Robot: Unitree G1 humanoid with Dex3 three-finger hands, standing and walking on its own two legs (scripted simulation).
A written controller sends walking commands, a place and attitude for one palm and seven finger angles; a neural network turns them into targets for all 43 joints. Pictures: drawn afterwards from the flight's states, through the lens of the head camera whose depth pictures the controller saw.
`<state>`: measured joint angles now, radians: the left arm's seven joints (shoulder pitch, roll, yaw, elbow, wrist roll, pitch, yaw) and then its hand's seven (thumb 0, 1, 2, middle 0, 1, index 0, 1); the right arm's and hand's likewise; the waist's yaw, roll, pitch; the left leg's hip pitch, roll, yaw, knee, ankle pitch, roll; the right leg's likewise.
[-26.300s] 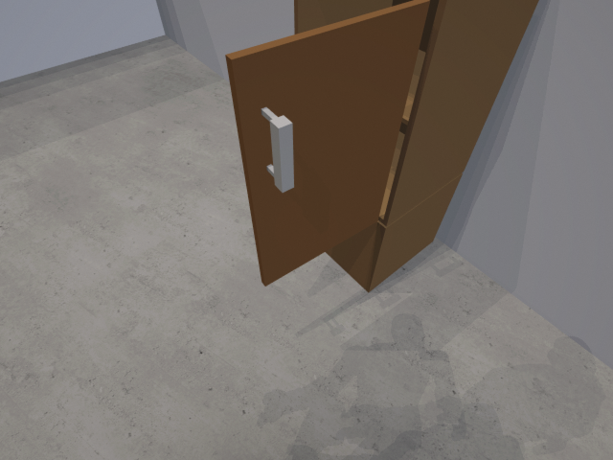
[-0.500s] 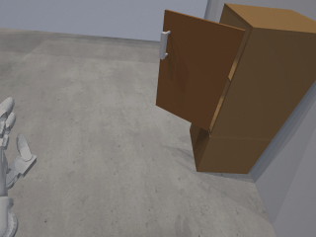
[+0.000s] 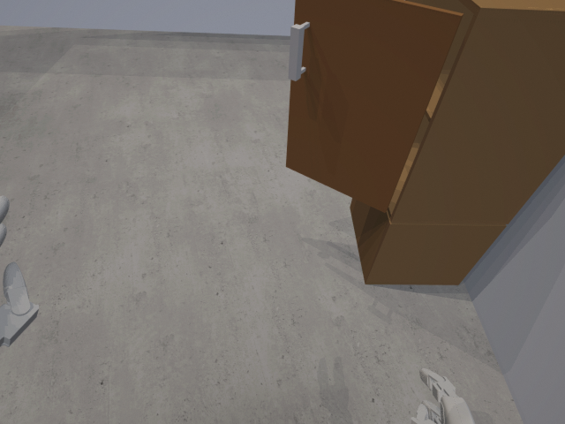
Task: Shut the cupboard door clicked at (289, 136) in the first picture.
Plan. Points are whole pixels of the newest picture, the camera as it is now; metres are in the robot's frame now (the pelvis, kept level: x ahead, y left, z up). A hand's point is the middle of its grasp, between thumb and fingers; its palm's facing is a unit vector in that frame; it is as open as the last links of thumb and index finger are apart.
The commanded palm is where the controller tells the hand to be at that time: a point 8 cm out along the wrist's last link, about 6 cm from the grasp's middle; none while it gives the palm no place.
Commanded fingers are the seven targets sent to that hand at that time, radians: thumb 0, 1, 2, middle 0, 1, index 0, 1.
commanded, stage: let the arm hang, fingers relaxed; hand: left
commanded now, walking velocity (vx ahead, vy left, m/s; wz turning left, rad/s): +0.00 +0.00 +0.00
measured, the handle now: (300, 51) +0.98 +0.01 +0.10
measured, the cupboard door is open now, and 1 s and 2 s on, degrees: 55 55 55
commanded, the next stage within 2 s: look to check the result in 1.18 s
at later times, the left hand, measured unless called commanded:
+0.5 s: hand out of the picture -0.03 +0.21 -0.17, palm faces +0.03 -0.98 -0.20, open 7.0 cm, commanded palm none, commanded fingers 0.00 0.90 0.90 -0.20 -0.30 -0.20 -0.30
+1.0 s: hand out of the picture -0.05 +0.20 -0.17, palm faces +0.01 -0.99 -0.16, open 7.4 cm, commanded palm none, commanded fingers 0.00 0.90 0.90 -0.20 -0.30 -0.20 -0.30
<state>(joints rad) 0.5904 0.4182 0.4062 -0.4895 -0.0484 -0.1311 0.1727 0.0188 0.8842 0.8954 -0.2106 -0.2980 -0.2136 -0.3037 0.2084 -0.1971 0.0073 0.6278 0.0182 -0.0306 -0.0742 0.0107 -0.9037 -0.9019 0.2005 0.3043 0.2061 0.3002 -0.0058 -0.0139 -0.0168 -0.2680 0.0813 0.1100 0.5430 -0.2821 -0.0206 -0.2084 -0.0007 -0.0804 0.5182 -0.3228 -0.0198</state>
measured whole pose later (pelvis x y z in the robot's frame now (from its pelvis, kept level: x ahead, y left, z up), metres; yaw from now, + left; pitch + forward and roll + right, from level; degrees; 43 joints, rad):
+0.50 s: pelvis -0.05 +0.02 +0.00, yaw +2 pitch -1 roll -1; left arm 0.32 0.22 0.01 0.93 0.02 0.04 0.02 -0.02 0.99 0.89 -0.20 -0.30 -0.21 -0.30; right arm 0.30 -0.18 0.03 0.97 -0.03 0.05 0.01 0.01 -0.91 -0.90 0.20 0.30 0.20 0.30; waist -0.01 -0.03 0.06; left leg -0.30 0.04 0.09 0.50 -0.19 0.02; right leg -0.22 -0.04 -0.10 0.46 -0.23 0.01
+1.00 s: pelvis -0.04 +0.04 +0.01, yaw +0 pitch -1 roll +0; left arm 0.31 0.12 0.00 1.13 0.02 0.01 0.03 0.01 0.91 0.90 -0.19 -0.29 -0.20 -0.30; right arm 0.31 -0.12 0.00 1.11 -0.02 0.01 -0.02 0.00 -0.91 -0.90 0.20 0.30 0.20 0.30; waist -0.02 0.00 0.01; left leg -0.22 0.01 0.15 0.41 -0.17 0.05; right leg -0.18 -0.06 -0.05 0.41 -0.20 0.04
